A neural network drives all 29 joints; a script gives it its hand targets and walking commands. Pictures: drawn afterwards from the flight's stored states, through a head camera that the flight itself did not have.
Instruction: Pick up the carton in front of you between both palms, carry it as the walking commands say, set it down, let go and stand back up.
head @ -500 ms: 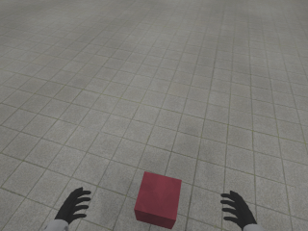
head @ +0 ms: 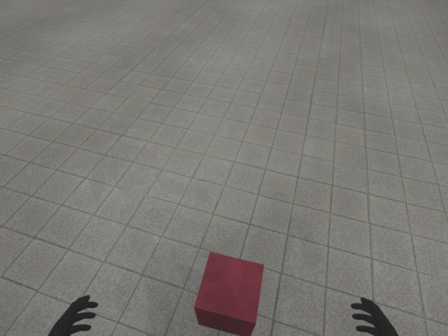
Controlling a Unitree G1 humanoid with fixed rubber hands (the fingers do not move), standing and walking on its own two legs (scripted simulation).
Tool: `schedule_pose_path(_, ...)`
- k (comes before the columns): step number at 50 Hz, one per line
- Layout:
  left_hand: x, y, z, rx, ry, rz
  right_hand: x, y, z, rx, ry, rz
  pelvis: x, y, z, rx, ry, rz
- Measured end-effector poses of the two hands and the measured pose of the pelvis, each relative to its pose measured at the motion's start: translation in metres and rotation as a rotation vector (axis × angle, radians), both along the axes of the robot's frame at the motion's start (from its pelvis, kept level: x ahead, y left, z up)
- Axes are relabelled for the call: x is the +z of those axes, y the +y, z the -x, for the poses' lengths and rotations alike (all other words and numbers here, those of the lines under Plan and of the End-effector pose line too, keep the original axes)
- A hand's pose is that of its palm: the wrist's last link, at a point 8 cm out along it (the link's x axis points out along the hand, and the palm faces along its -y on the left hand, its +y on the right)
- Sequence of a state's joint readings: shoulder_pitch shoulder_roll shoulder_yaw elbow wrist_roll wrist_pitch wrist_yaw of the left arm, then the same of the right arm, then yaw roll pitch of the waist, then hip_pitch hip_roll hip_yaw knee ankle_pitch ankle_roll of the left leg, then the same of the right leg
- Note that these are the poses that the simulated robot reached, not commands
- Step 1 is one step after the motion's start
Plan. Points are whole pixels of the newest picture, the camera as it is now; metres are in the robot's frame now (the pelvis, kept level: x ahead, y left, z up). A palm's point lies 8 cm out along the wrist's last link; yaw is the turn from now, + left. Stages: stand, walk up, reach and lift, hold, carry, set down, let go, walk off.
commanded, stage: stand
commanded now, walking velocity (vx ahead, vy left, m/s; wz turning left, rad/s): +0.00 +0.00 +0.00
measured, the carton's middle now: (230, 295) +0.38 -0.01 -0.65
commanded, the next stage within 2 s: none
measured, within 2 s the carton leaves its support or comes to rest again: neither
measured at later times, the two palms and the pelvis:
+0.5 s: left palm out of the picture +0.12 +0.29 -0.08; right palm out of the picture +0.13 -0.29 -0.09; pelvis +0.01 +0.00 +0.01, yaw +0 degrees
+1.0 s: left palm out of the picture +0.08 +0.30 -0.09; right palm out of the picture +0.09 -0.31 -0.09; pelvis -0.01 -0.01 +0.01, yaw +0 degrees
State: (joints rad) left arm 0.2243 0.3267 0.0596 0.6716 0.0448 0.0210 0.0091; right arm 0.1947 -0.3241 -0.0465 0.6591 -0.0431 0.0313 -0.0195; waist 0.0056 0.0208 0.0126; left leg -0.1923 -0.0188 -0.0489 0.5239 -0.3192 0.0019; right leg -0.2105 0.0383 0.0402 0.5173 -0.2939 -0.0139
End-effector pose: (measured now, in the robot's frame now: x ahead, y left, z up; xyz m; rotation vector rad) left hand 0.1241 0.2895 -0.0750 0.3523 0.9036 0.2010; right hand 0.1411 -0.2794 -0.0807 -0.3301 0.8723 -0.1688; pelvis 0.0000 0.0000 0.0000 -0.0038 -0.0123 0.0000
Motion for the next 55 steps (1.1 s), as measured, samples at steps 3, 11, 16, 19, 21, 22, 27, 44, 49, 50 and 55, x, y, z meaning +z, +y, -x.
schedule_pose_path(3,0.000,0.005,0.002,0.010,0.018,-0.014,-0.004,-0.004,0.001,0.001,0.023,0.007,0.001,0.000,-0.003,0.002,0.004,-0.001)
schedule_pose_path(11,-0.004,0.002,0.000,0.021,0.043,-0.007,-0.008,-0.006,-0.002,0.005,0.055,0.009,0.003,-0.002,-0.009,0.007,0.002,-0.003)
schedule_pose_path(16,-0.007,0.000,0.000,0.027,0.057,0.001,-0.009,-0.008,-0.001,0.002,0.071,0.013,0.004,-0.003,-0.011,0.008,-0.002,-0.004)
schedule_pose_path(19,-0.008,0.000,0.002,0.031,0.067,0.003,-0.010,-0.011,0.001,-0.002,0.082,0.016,0.005,-0.003,-0.011,0.008,-0.006,-0.004)
schedule_pose_path(21,-0.008,0.000,0.004,0.034,0.075,0.003,-0.010,-0.012,0.003,-0.004,0.090,0.019,0.005,-0.004,-0.010,0.008,-0.008,-0.004)
schedule_pose_path(22,-0.009,0.001,0.005,0.035,0.079,0.003,-0.010,-0.013,0.004,-0.006,0.094,0.020,0.006,-0.004,-0.010,0.008,-0.009,-0.004)
schedule_pose_path(27,-0.009,0.003,0.011,0.043,0.097,-0.001,-0.010,-0.017,0.011,-0.010,0.114,0.026,0.007,-0.005,-0.008,0.008,-0.015,-0.004)
schedule_pose_path(44,-0.011,0.010,0.033,0.058,0.153,-0.009,-0.013,-0.026,0.038,-0.026,0.178,0.035,0.010,-0.006,0.004,0.006,-0.027,-0.005)
schedule_pose_path(49,-0.012,0.012,0.038,0.060,0.167,-0.011,-0.014,-0.027,0.045,-0.031,0.194,0.036,0.011,-0.006,0.006,0.006,-0.028,-0.005)
schedule_pose_path(50,-0.012,0.012,0.039,0.060,0.169,-0.011,-0.014,-0.028,0.047,-0.032,0.197,0.037,0.011,-0.005,0.007,0.006,-0.028,-0.005)
schedule_pose_path(55,-0.012,0.014,0.043,0.061,0.179,-0.011,-0.014,-0.029,0.052,-0.037,0.210,0.038,0.011,-0.005,0.009,0.006,-0.029,-0.005)
